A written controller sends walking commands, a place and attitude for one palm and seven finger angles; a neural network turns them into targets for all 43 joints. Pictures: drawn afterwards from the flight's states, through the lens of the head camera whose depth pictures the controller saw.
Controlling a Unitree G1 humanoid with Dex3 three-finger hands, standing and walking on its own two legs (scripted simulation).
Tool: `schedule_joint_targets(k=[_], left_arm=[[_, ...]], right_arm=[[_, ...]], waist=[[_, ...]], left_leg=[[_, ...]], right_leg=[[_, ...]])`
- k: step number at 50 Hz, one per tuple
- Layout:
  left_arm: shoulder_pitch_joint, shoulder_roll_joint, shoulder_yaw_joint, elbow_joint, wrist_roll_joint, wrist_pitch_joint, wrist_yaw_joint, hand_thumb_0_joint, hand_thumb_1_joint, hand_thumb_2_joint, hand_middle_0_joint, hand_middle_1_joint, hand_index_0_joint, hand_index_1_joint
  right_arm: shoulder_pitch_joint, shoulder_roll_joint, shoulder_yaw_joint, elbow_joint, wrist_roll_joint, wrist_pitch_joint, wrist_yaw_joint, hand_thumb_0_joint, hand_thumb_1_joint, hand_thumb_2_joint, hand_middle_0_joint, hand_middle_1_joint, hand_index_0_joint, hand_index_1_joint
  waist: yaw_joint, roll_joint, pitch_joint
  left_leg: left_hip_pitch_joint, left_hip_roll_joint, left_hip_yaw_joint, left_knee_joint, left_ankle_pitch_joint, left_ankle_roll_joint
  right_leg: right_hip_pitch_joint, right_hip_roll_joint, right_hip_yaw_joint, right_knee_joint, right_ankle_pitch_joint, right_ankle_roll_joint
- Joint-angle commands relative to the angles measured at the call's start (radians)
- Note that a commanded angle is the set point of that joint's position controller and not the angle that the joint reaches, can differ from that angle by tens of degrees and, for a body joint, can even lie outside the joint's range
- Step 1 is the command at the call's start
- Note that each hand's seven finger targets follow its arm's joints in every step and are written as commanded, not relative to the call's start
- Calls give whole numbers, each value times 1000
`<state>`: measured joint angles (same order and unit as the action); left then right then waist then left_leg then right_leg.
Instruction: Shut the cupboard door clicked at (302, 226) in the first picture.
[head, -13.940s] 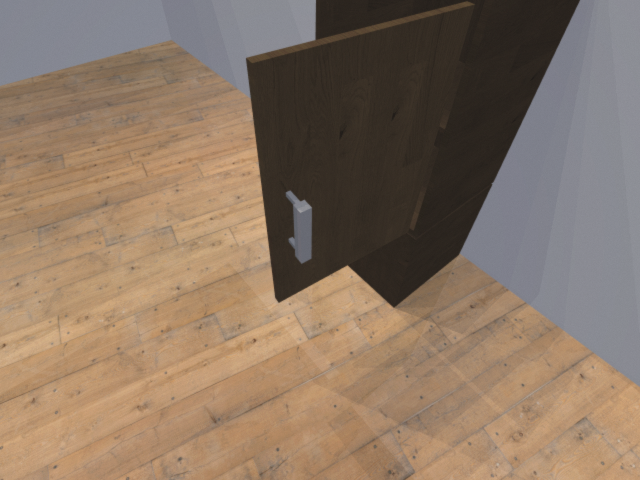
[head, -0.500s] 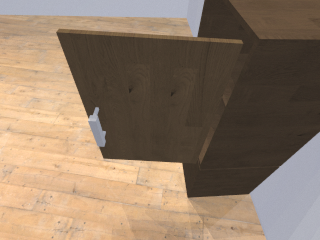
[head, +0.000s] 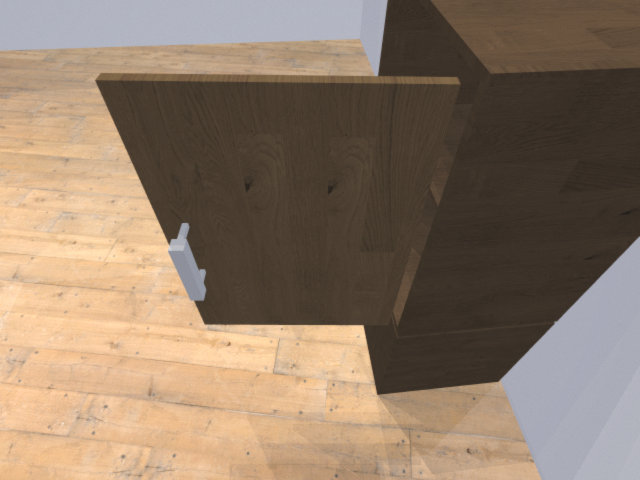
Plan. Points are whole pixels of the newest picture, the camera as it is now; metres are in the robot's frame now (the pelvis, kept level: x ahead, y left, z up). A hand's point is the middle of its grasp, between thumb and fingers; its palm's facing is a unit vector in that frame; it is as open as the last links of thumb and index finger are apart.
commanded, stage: come to a stop and stand still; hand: left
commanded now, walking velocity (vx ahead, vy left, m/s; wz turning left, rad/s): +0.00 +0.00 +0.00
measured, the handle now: (191, 262) +0.47 +0.25 -0.07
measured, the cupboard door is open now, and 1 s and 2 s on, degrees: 84 84 84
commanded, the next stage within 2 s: look again from close up in 0.38 s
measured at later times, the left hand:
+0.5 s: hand out of the picture -0.02 +0.18 -0.16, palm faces -0.01 -0.97 -0.23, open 7.4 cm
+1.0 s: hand out of the picture +0.01 +0.16 -0.17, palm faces +0.00 -0.98 -0.22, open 7.3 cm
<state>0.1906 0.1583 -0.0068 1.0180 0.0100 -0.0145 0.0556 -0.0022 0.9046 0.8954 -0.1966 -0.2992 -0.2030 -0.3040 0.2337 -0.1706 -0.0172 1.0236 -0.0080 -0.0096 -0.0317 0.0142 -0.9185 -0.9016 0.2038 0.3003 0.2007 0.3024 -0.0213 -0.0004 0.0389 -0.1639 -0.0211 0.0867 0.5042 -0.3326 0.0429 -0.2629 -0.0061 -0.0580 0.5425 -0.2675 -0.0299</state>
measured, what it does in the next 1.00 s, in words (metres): stands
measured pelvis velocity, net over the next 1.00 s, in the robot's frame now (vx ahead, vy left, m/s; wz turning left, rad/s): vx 0.01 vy -0.01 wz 0.00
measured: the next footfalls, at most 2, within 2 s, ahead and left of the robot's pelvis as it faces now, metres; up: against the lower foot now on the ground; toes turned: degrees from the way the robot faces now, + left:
none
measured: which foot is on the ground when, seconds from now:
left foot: down 0.00-1.00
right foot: down 0.00-1.00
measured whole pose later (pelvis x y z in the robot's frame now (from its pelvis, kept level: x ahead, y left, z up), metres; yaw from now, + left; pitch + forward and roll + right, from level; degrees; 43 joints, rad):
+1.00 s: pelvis +0.01 -0.01 +0.01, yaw +0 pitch -1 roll +1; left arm 0.26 0.15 -0.02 1.12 0.01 -0.02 0.04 0.01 0.92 0.90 -0.20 -0.30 -0.20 -0.30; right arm 0.28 -0.14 0.03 1.14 -0.01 -0.03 -0.03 0.01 -0.91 -0.90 0.20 0.30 0.20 0.30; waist 0.00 0.01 0.05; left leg -0.09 -0.01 0.08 0.39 -0.28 0.02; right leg -0.20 0.01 -0.06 0.45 -0.23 -0.04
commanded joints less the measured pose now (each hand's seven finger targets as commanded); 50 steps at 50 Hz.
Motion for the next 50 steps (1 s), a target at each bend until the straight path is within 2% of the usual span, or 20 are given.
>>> schedule_joint_targets(k=[1,2,4,6,9,11,12,14,17,26,28,31,33,35,40,50], left_arm=[[47,127,17,-56,0,-6,-13,0,900,900,-200,-300,-200,-300],[49,125,16,-52,1,-2,-16,0,900,900,-200,-300,-200,-300],[50,131,13,-47,2,-2,-23,0,900,900,-200,-300,-200,-300],[53,145,14,-47,2,-3,-26,0,900,900,-200,-300,-200,-300],[67,147,14,-40,2,-4,-29,0,900,900,-200,-300,-200,-300],[76,149,14,-32,1,-6,-30,0,900,900,-200,-300,-200,-300],[80,150,13,-25,0,-7,-30,0,900,900,-200,-300,-200,-300],[90,144,11,-15,0,-6,-31,0,900,900,-200,-300,-200,-300],[108,138,7,9,-2,-12,-30,0,900,900,-200,-300,-200,-300],[129,113,-3,69,-6,-20,-23,0,900,900,-200,-300,-200,-300],[127,107,-4,76,-5,-18,-22,0,900,900,-200,-300,-200,-300],[132,100,-3,82,-5,-18,-19,0,900,900,-200,-300,-200,-300],[132,96,-3,88,-5,-16,-19,0,900,900,-200,-300,-200,-300],[134,93,-2,89,-4,-17,-18,0,900,900,-200,-300,-200,-300],[136,89,0,84,-4,-18,-17,0,900,900,-200,-300,-200,-300],[134,94,4,77,-3,-21,-16,0,900,900,-200,-300,-200,-300]], right_arm=[[64,-92,1,-80,-10,-15,4,0,-900,-900,200,300,200,300],[59,-104,3,-87,-10,-14,5,0,-900,-900,200,300,200,300],[58,-119,5,-90,-10,-15,8,0,-900,-900,200,300,200,300],[69,-134,5,-86,-11,-14,12,0,-900,-900,200,300,200,300],[82,-138,9,-70,-14,-16,15,0,-900,-900,200,300,200,300],[90,-140,11,-58,-13,-16,17,0,-900,-900,200,300,200,300],[94,-139,12,-50,-12,-17,17,0,-900,-900,200,300,200,300],[97,-132,17,-34,-12,-18,17,0,-900,-900,200,300,200,300],[109,-126,22,-8,-9,-23,16,0,-900,-900,200,300,200,300],[141,-95,34,69,-3,-30,7,0,-900,-900,200,300,200,300],[142,-80,34,82,-3,-30,5,0,-900,-900,200,300,200,300],[145,-73,35,91,-3,-29,3,0,-900,-900,200,300,200,300],[141,-64,36,97,-3,-27,1,0,-900,-900,200,300,200,300],[144,-62,35,96,-3,-27,0,0,-900,-900,200,300,200,300],[142,-61,32,100,-3,-29,-2,0,-900,-900,200,300,200,300],[130,-58,28,102,-3,-27,-4,0,-900,-900,200,300,200,300]], waist=[[15,92,6],[16,53,39],[17,-3,76],[11,-31,84],[11,-19,70],[11,-36,63],[11,-36,51],[14,0,56],[17,-19,33],[18,-17,6],[19,8,25],[20,-2,29],[23,23,51],[21,-2,45],[20,3,21],[20,-10,21]], left_leg=[[-69,142,-151,-125,224,4],[-96,143,-157,-147,149,9],[-117,133,-157,-173,57,13],[-116,116,-152,-190,-21,11],[-99,112,-151,-208,-42,14],[-95,110,-145,-208,-39,13],[-88,110,-146,-208,-33,12],[-98,115,-152,-227,-50,13],[-80,114,-140,-216,1,10],[-27,123,-118,-191,163,-1],[-30,125,-118,-198,173,-1],[-31,125,-115,-195,174,-5],[-33,127,-114,-201,167,-4],[-33,125,-113,-193,167,-6],[-6,129,-109,-189,210,-6],[10,128,-103,-186,227,-10]], right_leg=[[43,-99,112,-71,138,-38],[33,-89,115,-95,68,-35],[20,-88,126,-128,6,-33],[-1,-92,154,-164,-77,-35],[-10,-91,157,-178,-108,-32],[-6,-95,161,-186,-115,-30],[-2,-96,164,-187,-112,-30],[4,-94,150,-180,-99,-28],[28,-101,158,-182,-54,-29],[85,-113,139,-155,143,-30],[81,-113,132,-155,154,-31],[88,-114,131,-155,157,-30],[77,-110,130,-162,148,-30],[84,-111,134,-163,159,-30],[97,-112,129,-154,214,-29],[109,-117,129,-159,266,-31]])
